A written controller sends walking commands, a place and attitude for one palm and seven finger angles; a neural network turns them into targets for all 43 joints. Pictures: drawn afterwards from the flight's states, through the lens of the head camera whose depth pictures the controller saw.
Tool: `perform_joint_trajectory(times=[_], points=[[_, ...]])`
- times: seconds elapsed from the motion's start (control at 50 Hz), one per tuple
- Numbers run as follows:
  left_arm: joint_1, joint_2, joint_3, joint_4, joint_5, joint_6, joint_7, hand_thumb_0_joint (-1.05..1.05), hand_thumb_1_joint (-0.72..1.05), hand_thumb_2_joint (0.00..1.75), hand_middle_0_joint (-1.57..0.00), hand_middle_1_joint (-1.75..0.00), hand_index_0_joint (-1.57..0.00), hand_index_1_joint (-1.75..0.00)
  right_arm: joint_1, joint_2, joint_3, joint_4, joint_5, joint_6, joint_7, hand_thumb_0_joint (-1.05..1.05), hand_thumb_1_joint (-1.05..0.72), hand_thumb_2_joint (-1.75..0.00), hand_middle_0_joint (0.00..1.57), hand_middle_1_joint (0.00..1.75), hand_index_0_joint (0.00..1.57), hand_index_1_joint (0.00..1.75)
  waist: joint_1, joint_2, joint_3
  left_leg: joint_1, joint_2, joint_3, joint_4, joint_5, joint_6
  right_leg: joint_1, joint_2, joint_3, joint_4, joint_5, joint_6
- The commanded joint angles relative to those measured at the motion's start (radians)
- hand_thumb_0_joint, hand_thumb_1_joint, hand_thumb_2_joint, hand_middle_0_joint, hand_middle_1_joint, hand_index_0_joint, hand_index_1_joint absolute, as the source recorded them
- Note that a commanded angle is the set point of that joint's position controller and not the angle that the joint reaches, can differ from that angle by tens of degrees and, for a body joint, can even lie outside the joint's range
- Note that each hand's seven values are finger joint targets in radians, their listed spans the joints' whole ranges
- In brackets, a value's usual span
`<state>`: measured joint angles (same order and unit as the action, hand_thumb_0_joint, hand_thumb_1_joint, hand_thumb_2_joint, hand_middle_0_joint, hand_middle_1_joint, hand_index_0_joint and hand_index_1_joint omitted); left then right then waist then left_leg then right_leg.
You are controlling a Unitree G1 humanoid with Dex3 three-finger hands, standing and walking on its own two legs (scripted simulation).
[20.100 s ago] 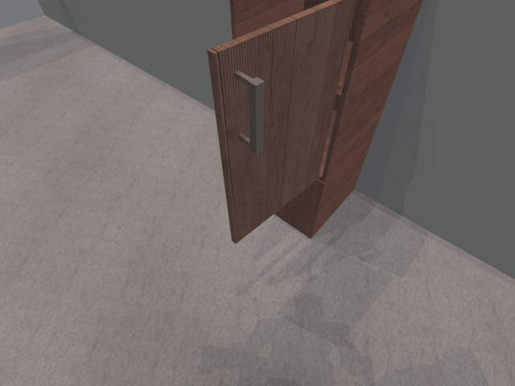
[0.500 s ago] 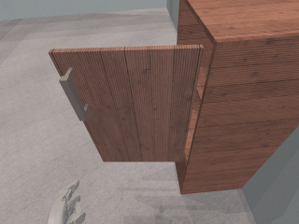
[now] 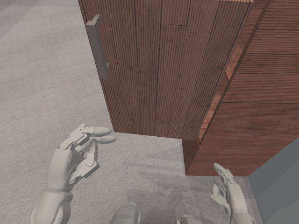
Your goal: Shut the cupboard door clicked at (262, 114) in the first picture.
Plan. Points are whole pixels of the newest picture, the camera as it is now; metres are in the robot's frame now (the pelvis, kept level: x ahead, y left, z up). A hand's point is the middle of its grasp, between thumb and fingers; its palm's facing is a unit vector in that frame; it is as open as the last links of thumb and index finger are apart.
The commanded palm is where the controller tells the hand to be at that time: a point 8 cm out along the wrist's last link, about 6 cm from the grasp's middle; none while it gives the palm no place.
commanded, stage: raise the hand and make a fist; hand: left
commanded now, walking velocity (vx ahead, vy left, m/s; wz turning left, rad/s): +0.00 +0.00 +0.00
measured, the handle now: (101, 48) +0.50 +0.19 +0.20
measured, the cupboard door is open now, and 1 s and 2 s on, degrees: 84 84 84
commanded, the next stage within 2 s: bring the fist close to the handle in 1.26 s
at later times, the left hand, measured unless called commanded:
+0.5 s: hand (84, 145) +0.25 +0.17 +0.13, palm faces -0.05 -1.00 -0.08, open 3.2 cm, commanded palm +0.23 +0.23 +0.16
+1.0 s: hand (69, 107) +0.28 +0.18 +0.22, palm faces +0.06 -1.00 -0.07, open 3.1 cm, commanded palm +0.24 +0.22 +0.20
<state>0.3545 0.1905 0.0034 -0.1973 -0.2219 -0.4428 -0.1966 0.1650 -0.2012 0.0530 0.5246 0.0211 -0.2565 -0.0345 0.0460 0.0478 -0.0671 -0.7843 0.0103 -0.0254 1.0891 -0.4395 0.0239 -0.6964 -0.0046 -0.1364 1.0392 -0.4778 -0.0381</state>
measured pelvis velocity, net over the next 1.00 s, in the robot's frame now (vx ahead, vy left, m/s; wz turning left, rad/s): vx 0.04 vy -0.02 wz -0.01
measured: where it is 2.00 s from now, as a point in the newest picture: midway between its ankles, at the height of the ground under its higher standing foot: outside the picture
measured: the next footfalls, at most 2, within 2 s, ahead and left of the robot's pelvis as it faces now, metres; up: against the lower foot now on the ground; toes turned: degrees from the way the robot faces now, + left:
none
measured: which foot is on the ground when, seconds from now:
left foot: down 0.00-1.00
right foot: down 0.00-1.00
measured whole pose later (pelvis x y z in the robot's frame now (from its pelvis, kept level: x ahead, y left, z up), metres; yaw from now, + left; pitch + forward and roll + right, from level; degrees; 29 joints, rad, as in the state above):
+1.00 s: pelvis +0.04 -0.02 +0.06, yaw -1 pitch -1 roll +0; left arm 0.20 0.27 0.25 -0.25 -0.32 0.04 -0.22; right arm 0.24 -0.26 0.07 0.61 0.06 -0.26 -0.08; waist 0.06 0.06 -0.03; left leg -0.29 0.01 0.01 0.61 -0.30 0.00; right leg -0.23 0.01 -0.10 0.59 -0.34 -0.04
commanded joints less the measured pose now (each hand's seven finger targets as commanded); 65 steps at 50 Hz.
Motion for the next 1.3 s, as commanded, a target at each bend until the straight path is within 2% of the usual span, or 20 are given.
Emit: perform_joint_trajectory(times=[0.0,0.04,0.08,0.14,0.22,0.3,0.38,0.4,0.48,0.54,0.62,0.7,0.78,0.86,0.94,1.02,1.08,1.16,1.24,1.28], points=[[0.126,0.129,0.075,-0.083,0.01,0.281,-0.036,0.0,0.9,0.9,-0.81,-0.96,-0.81,-0.96,-0.02,-0.158,-0.073,-0.216,0.043,0.009,-0.034,0.0,-0.9,-0.9,0.2,0.3,0.2,0.3,0.002,-0.077,-0.152,0.178,-0.021,-0.028,-0.334,-0.031,0.01,0.152,-0.006,0.129,-0.323,-0.073,0.025],[0.098,0.15,0.167,-0.205,-0.021,0.344,0.032,0.0,0.9,0.9,-0.84,-1.0,-0.84,-1.0,-0.054,-0.13,-0.062,-0.233,0.036,0.031,-0.043,0.0,-0.9,-0.9,0.2,0.3,0.2,0.3,0.031,-0.073,-0.171,0.224,-0.018,-0.022,-0.366,0.011,0.003,0.208,-0.005,0.106,-0.323,-0.031,0.025],[0.081,0.158,0.245,-0.301,-0.047,0.312,0.13,0.0,0.9,0.9,-0.88,-1.04,-0.88,-1.04,-0.052,-0.112,-0.055,-0.216,0.023,0.027,-0.048,0.0,-0.9,-0.9,0.2,0.3,0.2,0.3,0.046,-0.04,-0.176,0.262,-0.006,-0.032,-0.384,0.07,-0.004,0.228,0.016,0.067,-0.3,0.056,0.014],[0.045,0.116,0.201,-0.399,-0.036,0.167,0.205,0.0,0.9,0.9,-0.93,-1.1,-0.93,-1.1,0.019,-0.112,-0.049,-0.193,0.002,-0.013,-0.031,0.0,-0.9,-0.9,0.2,0.3,0.2,0.3,0.011,-0.002,-0.164,0.314,0.007,-0.036,-0.381,0.171,-0.013,0.175,0.034,0.04,-0.264,0.16,0.006],[-0.007,0.06,0.04,-0.377,0.004,0.047,0.145,0.0,0.9,0.9,-1.01,-1.18,-1.01,-1.18,0.052,-0.148,-0.057,-0.15,-0.008,-0.066,-0.007,0.0,-0.9,-0.9,0.2,0.3,0.2,0.3,-0.061,0.043,-0.142,0.334,0.016,-0.054,-0.354,0.174,-0.012,0.106,0.029,0.047,-0.25,0.15,0.01],[0.073,0.071,0.01,-0.252,0.001,0.161,0.032,0.0,0.9,0.9,-1.08,-1.26,-1.08,-1.26,0.059,-0.178,-0.072,-0.149,0.023,-0.08,-0.022,0.0,-0.9,-0.9,0.2,0.3,0.2,0.3,-0.065,-0.015,-0.076,0.301,0.014,-0.068,-0.401,0.034,-0.002,0.136,0.016,0.066,-0.318,0.081,0.017],[0.065,0.233,0.212,-0.323,0.004,0.288,0.058,0.0,0.9,0.9,-1.15,-1.34,-1.15,-1.34,0.027,-0.164,-0.07,-0.164,0.027,-0.054,-0.044,0.0,-0.9,-0.9,0.2,0.3,0.2,0.3,0.009,-0.007,-0.147,0.349,0.005,-0.062,-0.457,0.098,-0.003,0.258,0.013,0.063,-0.338,0.138,0.012],[0.045,0.207,0.221,-0.374,-0.013,0.295,0.074,0.0,0.9,0.9,-1.17,-1.36,-1.17,-1.36,0.02,-0.151,-0.062,-0.177,0.026,-0.048,-0.046,0.0,-0.9,-0.9,0.2,0.3,0.2,0.3,0.016,0.013,-0.167,0.378,0.004,-0.052,-0.464,0.149,-0.005,0.28,0.011,0.056,-0.339,0.18,0.012],[-0.065,0.205,0.282,-0.441,-0.07,0.248,0.132,0.0,0.9,0.9,-1.24,-1.44,-1.24,-1.44,0.028,-0.137,-0.047,-0.152,0.021,-0.052,-0.043,0.0,-0.9,-0.9,0.2,0.3,0.2,0.3,0.014,0.021,-0.168,0.45,0.006,-0.031,-0.453,0.322,-0.021,0.322,0.028,0.047,-0.353,0.321,0.01],[-0.112,0.134,0.194,-0.375,-0.072,0.238,0.098,0.0,0.9,0.9,-1.3,-1.5,-1.3,-1.5,0.031,-0.146,-0.04,-0.122,0.023,-0.065,-0.03,0.0,-0.9,-0.9,0.2,0.3,0.2,0.3,-0.023,0.033,-0.107,0.48,0.009,-0.029,-0.454,0.353,-0.023,0.295,0.03,0.047,-0.377,0.351,0.014],[-0.11,0.128,0.122,-0.274,-0.056,0.348,-0.004,0.0,0.9,0.9,-1.3,-1.5,-1.3,-1.5,0.028,-0.163,-0.042,-0.112,0.039,-0.066,-0.038,0.0,-0.9,-0.9,0.2,0.3,0.2,0.3,-0.029,0.002,-0.046,0.471,0.002,-0.022,-0.49,0.266,-0.003,0.325,0.017,0.067,-0.445,0.317,0.019],[-0.156,0.246,0.244,-0.298,-0.058,0.463,-0.033,0.0,0.9,0.9,-1.3,-1.5,-1.3,-1.5,-0.008,-0.163,-0.033,-0.127,0.042,-0.036,-0.058,0.0,-0.9,-0.9,0.2,0.3,0.2,0.3,0.003,-0.044,-0.075,0.489,-0.01,-0.009,-0.522,0.271,0.011,0.401,0.005,0.088,-0.498,0.323,0.024],[-0.294,0.33,0.399,-0.385,-0.099,0.435,0.025,0.0,0.9,0.9,-1.3,-1.5,-1.3,-1.5,-0.043,-0.143,-0.022,-0.115,0.031,-0.038,-0.064,0.0,-0.9,-0.9,0.2,0.3,0.2,0.3,0.024,-0.025,-0.143,0.552,-0.014,-0.004,-0.538,0.337,0.005,0.461,0.009,0.086,-0.514,0.371,0.023],[-0.314,0.221,0.324,-0.305,-0.124,0.389,0.017,0.0,0.9,0.9,-1.3,-1.5,-1.3,-1.5,-0.048,-0.136,-0.017,-0.077,0.038,-0.066,-0.054,0.0,-0.9,-0.9,0.2,0.3,0.2,0.3,0.005,0.032,-0.104,0.593,-0.018,0.006,-0.551,0.34,-0.002,0.444,0.011,0.083,-0.535,0.393,0.023],[-0.213,0.147,0.196,-0.17,-0.11,0.473,-0.059,0.0,0.9,0.9,-1.3,-1.5,-1.3,-1.5,-0.038,-0.154,-0.027,-0.074,0.053,-0.069,-0.055,0.0,-0.9,-0.9,0.2,0.3,0.2,0.3,-0.006,-0.034,0.004,0.539,-0.019,0.015,-0.554,0.275,0.009,0.419,-0.007,0.119,-0.585,0.347,0.039],[-0.201,0.239,0.274,-0.228,-0.09,0.533,-0.07,0.0,0.9,0.9,-1.3,-1.5,-1.3,-1.5,-0.059,-0.161,-0.034,-0.1,0.052,-0.048,-0.055,0.0,-0.9,-0.9,0.2,0.3,0.2,0.3,0.012,-0.118,-0.024,0.517,-0.022,0.026,-0.542,0.259,0.014,0.449,-0.035,0.171,-0.617,0.267,0.059],[-0.283,0.35,0.407,-0.361,-0.088,0.464,0.011,0.0,0.9,0.9,-1.3,-1.5,-1.3,-1.5,-0.073,-0.152,-0.035,-0.104,0.032,-0.051,-0.055,0.0,-0.9,-0.9,0.2,0.3,0.2,0.3,0.031,-0.083,-0.106,0.54,-0.023,0.024,-0.539,0.293,0.009,0.485,-0.034,0.173,-0.602,0.276,0.054],[-0.291,0.239,0.352,-0.356,-0.09,0.341,0.069,0.0,0.9,0.9,-1.3,-1.5,-1.3,-1.5,-0.053,-0.128,-0.028,-0.072,0.029,-0.077,-0.041,0.0,-0.9,-0.9,0.2,0.3,0.2,0.3,0.013,0.043,-0.099,0.591,-0.025,0.029,-0.554,0.32,0.001,0.461,-0.009,0.123,-0.564,0.36,0.037],[-0.248,0.173,0.227,-0.237,-0.074,0.363,0.016,0.0,0.9,0.9,-1.3,-1.5,-1.3,-1.5,-0.04,-0.149,-0.035,-0.055,0.039,-0.089,-0.042,0.0,-0.9,-0.9,0.2,0.3,0.2,0.3,-0.014,0.033,-0.011,0.57,-0.021,0.032,-0.556,0.276,0.008,0.42,-0.012,0.13,-0.589,0.33,0.04],[-0.206,0.178,0.203,-0.172,-0.074,0.422,-0.027,0.0,0.9,0.9,-1.3,-1.5,-1.3,-1.5,-0.034,-0.164,-0.042,-0.059,0.048,-0.083,-0.047,0.0,-0.9,-0.9,0.2,0.3,0.2,0.3,-0.018,-0.06,0.021,0.535,-0.018,0.028,-0.546,0.248,0.012,0.419,-0.022,0.162,-0.618,0.283,0.056]])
